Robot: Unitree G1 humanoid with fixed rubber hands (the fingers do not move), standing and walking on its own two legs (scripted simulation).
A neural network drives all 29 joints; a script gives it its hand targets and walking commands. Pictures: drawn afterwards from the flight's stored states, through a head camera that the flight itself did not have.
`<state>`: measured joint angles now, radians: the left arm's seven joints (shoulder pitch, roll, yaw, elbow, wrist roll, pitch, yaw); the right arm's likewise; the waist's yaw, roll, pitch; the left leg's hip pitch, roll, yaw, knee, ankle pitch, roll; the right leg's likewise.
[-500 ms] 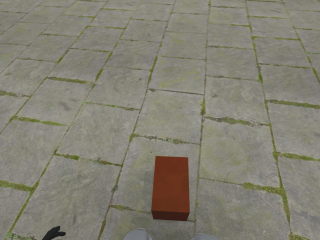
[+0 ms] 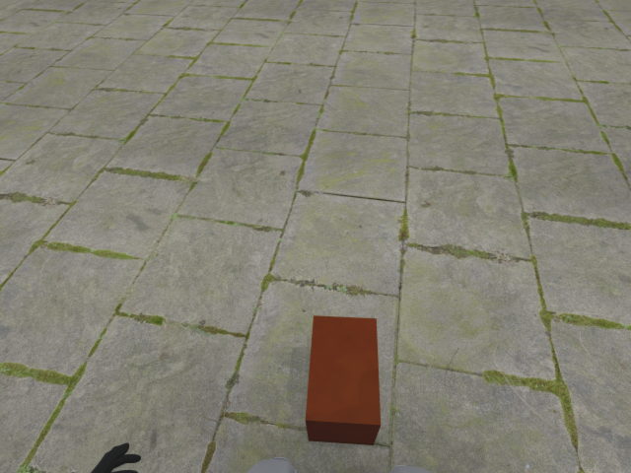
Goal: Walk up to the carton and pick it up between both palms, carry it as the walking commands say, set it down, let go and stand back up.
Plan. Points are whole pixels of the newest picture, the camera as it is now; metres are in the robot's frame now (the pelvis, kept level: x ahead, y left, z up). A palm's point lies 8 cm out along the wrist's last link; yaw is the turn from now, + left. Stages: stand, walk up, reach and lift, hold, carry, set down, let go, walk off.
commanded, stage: walk up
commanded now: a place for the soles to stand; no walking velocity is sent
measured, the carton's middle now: (342, 379) +0.48 -0.02 -0.63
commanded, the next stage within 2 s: reach and lift in 1.08 s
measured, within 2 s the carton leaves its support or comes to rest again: neither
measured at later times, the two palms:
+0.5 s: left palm out of the picture +0.11 +0.30 -0.09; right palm out of the picture +0.07 -0.33 -0.10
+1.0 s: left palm out of the picture +0.10 +0.31 -0.09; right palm out of the picture +0.08 -0.32 -0.10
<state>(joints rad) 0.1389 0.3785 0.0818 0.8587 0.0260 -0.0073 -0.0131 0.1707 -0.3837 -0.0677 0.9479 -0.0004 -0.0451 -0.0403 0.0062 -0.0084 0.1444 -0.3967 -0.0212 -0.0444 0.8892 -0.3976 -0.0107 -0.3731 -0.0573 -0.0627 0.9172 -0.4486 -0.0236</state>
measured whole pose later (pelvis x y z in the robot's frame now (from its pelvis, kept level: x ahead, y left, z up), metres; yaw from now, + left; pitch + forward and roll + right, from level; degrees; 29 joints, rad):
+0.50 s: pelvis -0.01 -0.01 +0.00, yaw +0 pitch -6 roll +1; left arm 0.14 0.39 0.08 0.86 0.03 0.01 -0.02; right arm 0.15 -0.38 -0.07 1.00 0.00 -0.04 -0.04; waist 0.01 -0.02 0.15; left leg -0.40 0.00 -0.05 0.89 -0.39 -0.01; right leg -0.38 -0.04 -0.06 0.91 -0.43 -0.02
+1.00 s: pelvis -0.01 +0.00 +0.00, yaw +0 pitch -6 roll +1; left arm 0.14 0.39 0.08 0.86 0.03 0.01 -0.01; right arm 0.13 -0.38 -0.07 1.01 0.00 -0.03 -0.03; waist 0.01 -0.02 0.15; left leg -0.40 -0.02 -0.05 0.87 -0.38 -0.01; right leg -0.38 -0.05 -0.06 0.90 -0.43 -0.02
